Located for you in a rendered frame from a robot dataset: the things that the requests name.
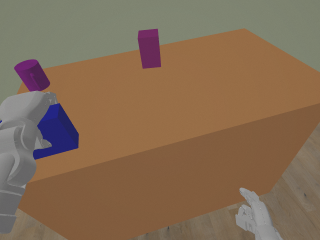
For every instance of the robot right hand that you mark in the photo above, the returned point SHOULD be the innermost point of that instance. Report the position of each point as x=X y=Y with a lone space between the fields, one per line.
x=249 y=218

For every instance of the table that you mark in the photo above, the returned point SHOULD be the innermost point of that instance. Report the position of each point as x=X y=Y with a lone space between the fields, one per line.
x=159 y=146

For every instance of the robot left hand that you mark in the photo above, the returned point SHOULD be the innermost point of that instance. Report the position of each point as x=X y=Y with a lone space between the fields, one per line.
x=31 y=105

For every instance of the right robot forearm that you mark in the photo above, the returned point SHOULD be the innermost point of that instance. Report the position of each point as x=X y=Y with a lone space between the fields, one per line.
x=266 y=232

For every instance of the sponge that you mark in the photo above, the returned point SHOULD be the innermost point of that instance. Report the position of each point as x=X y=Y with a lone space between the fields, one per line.
x=57 y=129

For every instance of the left robot forearm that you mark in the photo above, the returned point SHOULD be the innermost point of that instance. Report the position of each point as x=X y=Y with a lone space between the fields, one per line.
x=17 y=166

